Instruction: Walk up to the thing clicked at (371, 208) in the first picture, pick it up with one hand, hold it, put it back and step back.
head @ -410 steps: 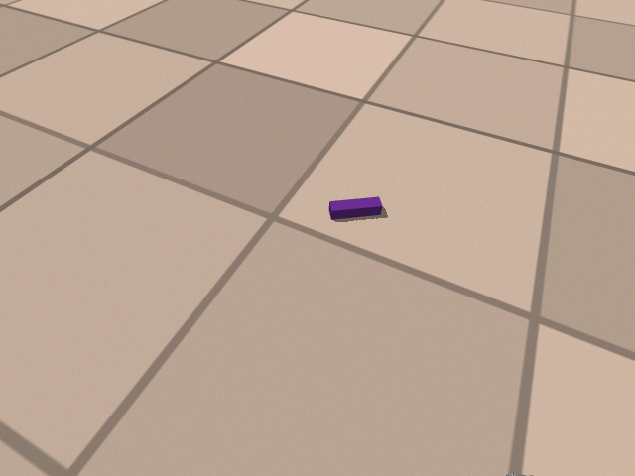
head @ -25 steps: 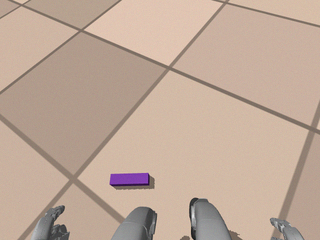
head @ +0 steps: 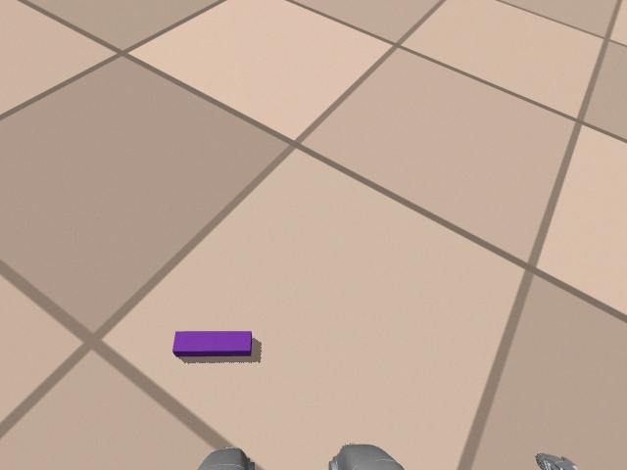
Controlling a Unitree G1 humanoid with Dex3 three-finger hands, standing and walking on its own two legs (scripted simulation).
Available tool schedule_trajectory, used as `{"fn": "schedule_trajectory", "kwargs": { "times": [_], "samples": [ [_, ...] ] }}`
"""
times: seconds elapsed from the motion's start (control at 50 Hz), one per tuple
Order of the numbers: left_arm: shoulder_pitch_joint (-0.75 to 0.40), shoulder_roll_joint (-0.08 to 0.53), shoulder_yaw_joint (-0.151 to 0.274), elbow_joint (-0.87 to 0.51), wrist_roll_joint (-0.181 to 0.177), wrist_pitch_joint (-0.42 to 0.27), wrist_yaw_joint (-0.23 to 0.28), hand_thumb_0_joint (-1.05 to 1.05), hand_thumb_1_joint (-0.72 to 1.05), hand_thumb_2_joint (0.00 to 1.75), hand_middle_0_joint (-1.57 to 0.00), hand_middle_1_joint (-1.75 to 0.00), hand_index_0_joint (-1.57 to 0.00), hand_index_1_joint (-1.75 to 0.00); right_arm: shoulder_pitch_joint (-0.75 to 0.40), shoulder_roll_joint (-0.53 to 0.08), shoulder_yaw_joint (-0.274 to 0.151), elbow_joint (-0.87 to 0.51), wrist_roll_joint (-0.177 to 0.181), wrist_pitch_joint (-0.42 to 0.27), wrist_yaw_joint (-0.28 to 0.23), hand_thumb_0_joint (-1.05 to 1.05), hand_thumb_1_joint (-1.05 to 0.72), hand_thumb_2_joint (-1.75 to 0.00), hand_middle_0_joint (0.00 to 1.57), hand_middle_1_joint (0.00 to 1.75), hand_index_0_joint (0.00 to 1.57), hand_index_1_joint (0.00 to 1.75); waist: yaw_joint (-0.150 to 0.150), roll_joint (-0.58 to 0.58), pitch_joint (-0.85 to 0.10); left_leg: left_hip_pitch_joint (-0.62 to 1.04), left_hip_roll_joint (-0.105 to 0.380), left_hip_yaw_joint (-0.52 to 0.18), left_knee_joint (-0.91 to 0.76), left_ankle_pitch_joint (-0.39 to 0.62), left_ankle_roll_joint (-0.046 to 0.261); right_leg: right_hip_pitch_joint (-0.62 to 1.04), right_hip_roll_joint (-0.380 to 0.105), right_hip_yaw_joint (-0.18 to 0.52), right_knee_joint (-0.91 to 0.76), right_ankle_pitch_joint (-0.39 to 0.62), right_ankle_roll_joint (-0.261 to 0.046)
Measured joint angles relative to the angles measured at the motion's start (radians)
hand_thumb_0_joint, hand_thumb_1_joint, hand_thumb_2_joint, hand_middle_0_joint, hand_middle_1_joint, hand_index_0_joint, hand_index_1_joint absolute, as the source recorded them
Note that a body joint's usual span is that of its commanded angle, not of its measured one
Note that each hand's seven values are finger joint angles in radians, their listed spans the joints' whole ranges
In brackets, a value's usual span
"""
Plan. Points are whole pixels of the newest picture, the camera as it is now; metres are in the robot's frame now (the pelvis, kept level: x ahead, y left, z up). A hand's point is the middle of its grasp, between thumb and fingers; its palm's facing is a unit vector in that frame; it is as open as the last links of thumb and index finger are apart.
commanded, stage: walk up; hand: left
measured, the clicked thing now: (213, 343) +0.48 +0.23 -0.73
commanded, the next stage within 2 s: stand in 1.04 s
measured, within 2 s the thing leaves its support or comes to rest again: neither
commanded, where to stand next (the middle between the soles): +0.11 +0.00 m, yaw +1 degrees
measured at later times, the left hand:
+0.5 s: hand out of the picture +0.08 +0.26 -0.13, palm faces -0.04 -0.94 -0.34, open 7.4 cm
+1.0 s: hand out of the picture +0.09 +0.25 -0.13, palm faces -0.05 -0.95 -0.31, open 7.4 cm
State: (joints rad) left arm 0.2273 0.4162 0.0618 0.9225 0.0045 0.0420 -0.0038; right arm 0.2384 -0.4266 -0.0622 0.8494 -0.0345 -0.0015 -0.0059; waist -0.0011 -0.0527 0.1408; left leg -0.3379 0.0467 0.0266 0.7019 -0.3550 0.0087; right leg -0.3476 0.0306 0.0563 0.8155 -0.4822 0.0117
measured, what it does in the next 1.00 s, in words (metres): steps on the spot: right foot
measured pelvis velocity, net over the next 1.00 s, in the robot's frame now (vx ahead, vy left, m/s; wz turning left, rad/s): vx -0.01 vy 0.00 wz -0.03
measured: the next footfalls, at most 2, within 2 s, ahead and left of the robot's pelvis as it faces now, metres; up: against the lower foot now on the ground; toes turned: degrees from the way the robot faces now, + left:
right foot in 0.02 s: +0.02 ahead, -0.13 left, +0.00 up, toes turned +1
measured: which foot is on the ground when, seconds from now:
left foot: down 0.00-1.00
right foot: up 0.00-0.00, down 0.02-1.00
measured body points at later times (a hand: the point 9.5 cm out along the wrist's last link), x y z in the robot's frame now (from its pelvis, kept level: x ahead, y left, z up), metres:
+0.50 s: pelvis -0.03 +0.00 +0.02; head -0.02 +0.00 +0.47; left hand +0.09 +0.30 -0.10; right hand +0.04 -0.30 -0.11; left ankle +0.01 +0.13 -0.72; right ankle -0.02 -0.13 -0.72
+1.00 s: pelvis -0.01 +0.00 +0.03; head +0.00 +0.01 +0.48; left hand +0.09 +0.30 -0.11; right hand +0.08 -0.30 -0.10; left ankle +0.01 +0.13 -0.72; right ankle -0.02 -0.13 -0.72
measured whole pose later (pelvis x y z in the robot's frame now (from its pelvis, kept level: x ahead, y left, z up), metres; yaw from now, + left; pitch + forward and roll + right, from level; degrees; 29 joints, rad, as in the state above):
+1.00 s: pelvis -0.01 +0.00 +0.03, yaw -2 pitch -2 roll +0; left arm 0.08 0.34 0.01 1.14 0.00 0.00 -0.02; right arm 0.07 -0.34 -0.01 1.12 -0.01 -0.03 0.01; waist -0.01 -0.01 0.05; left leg -0.15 0.02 0.01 0.37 -0.19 -0.01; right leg -0.12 0.00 0.06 0.36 -0.21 0.02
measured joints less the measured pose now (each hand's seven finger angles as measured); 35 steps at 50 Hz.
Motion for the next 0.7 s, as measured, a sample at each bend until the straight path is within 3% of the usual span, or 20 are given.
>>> {"fn": "schedule_trajectory", "kwargs": {
  "times": [0.02,0.04,0.08,0.14,0.16,0.18,0.2,0.24,0.36,0.7],
  "samples": [
    [0.005,-0.005,-0.005,0.008,0.004,-0.007,-0.001,0.01,0.90,0.90,-0.20,-0.30,-0.20,-0.30,-0.011,-0.007,0.000,-0.009,0.001,0.000,0.000,0.01,-0.90,-0.90,0.21,0.30,0.20,0.30,0.004,0.007,0.000,-0.013,0.005,0.008,0.026,-0.012,-0.003,0.051,-0.006,-0.016,-0.103,0.018,-0.006],
    [-0.002,-0.020,-0.008,0.022,0.009,-0.016,0.001,0.01,0.90,0.90,-0.20,-0.30,-0.20,-0.30,-0.028,-0.016,-0.002,-0.011,0.005,0.002,0.000,0.00,-0.90,-0.90,0.21,0.30,0.20,0.30,0.004,0.034,0.011,-0.021,0.023,0.003,0.056,-0.025,-0.008,0.080,0.008,-0.028,-0.163,0.101,-0.011],
    [-0.017,-0.054,-0.020,0.039,0.019,-0.031,0.002,0.01,0.90,0.90,-0.20,-0.30,-0.20,-0.30,-0.050,-0.020,-0.001,-0.004,0.017,0.009,-0.005,0.00,-0.90,-0.90,0.21,0.30,0.20,0.30,-0.010,0.098,0.031,-0.025,0.048,-0.041,0.092,-0.027,-0.001,0.112,0.039,-0.062,-0.189,0.135,-0.016],
    [-0.006,-0.060,-0.037,0.035,0.019,-0.047,-0.004,0.01,0.90,0.90,-0.20,-0.30,-0.20,-0.30,-0.063,0.019,0.022,0.017,0.027,0.012,-0.005,0.00,-0.91,-0.90,0.20,0.30,0.20,0.30,0.013,0.069,-0.003,-0.004,-0.003,-0.046,0.079,-0.127,0.014,0.093,0.008,-0.024,-0.156,0.122,-0.020],
    [-0.007,-0.064,-0.040,0.036,0.016,-0.048,-0.005,0.01,0.90,0.90,-0.20,-0.30,-0.20,-0.30,-0.066,0.028,0.028,0.022,0.030,0.005,-0.002,0.00,-0.91,-0.90,0.21,0.30,0.20,0.30,0.010,0.067,-0.013,0.016,-0.011,-0.045,0.039,-0.095,0.018,0.091,-0.001,-0.019,-0.152,0.121,-0.017],
    [-0.013,-0.068,-0.044,0.038,0.013,-0.048,-0.006,0.01,0.90,0.90,-0.20,-0.30,-0.20,-0.30,-0.067,0.034,0.031,0.026,0.033,-0.003,0.002,0.00,-0.90,-0.90,0.21,0.30,0.20,0.30,0.001,0.073,-0.022,0.032,-0.012,-0.046,-0.007,0.000,0.012,0.090,-0.007,-0.024,-0.150,0.120,-0.012],
    [-0.027,-0.071,-0.046,0.041,0.009,-0.048,-0.006,0.01,0.90,0.90,-0.20,-0.30,-0.20,-0.30,-0.070,0.042,0.033,0.035,0.034,-0.011,0.004,0.00,-0.90,-0.90,0.21,0.30,0.20,0.30,-0.004,0.073,-0.022,0.042,-0.018,-0.045,-0.027,0.046,-0.006,0.093,-0.016,-0.025,-0.147,0.120,-0.008],
    [-0.051,-0.072,-0.046,0.040,0.004,-0.048,-0.007,0.01,0.90,0.90,-0.20,-0.30,-0.20,-0.30,-0.076,0.061,0.044,0.055,0.030,-0.018,0.006,0.00,-0.90,-0.90,0.21,0.30,0.20,0.30,0.001,0.064,-0.030,0.056,-0.029,-0.032,-0.050,0.052,-0.019,0.094,-0.029,-0.012,-0.149,0.127,-0.001],
    [-0.097,-0.058,-0.042,0.053,0.007,-0.053,-0.018,0.01,0.90,0.90,-0.20,-0.30,-0.20,-0.30,-0.077,0.094,0.067,0.121,0.022,-0.021,0.022,0.00,-0.90,-0.90,0.21,0.30,0.20,0.30,-0.003,0.058,-0.082,0.074,-0.027,-0.028,-0.114,0.084,-0.018,0.113,-0.028,-0.009,-0.219,0.173,-0.007],
    [-0.120,-0.063,-0.050,0.172,0.000,-0.046,-0.019,0.01,0.90,0.90,-0.20,-0.30,-0.20,-0.30,-0.083,0.058,0.056,0.247,0.022,-0.036,0.014,0.01,-0.90,-0.90,0.21,0.30,0.20,0.30,-0.013,0.037,-0.081,0.144,-0.026,-0.020,-0.275,0.156,-0.022,0.182,-0.032,-0.002,-0.388,0.254,0.006]
  ]
}}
